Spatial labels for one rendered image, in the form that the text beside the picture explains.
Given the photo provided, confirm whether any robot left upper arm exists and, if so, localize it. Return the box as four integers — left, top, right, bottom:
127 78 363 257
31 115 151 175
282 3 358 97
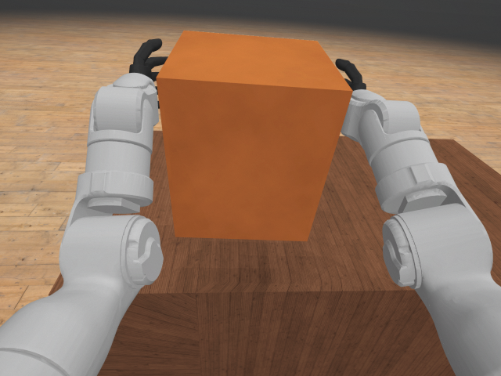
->
0 215 164 376

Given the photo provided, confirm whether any left robot hand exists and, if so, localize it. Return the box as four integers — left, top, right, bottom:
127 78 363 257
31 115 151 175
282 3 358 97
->
129 38 168 109

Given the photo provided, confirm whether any right robot forearm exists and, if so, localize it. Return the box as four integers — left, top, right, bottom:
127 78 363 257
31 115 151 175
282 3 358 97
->
341 89 493 270

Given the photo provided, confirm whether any pedestal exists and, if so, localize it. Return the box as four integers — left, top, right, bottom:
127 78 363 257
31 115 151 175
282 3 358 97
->
49 131 501 376

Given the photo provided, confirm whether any left robot forearm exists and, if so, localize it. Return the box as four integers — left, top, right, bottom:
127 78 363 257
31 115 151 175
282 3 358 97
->
59 73 159 274

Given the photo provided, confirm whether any carton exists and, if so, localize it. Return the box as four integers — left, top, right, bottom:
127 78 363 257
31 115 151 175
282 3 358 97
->
156 31 353 241

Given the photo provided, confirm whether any robot right upper arm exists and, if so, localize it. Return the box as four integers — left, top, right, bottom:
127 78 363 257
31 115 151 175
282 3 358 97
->
382 203 501 376

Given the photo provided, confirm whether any right robot hand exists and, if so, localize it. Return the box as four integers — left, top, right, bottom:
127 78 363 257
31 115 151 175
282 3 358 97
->
335 59 366 91

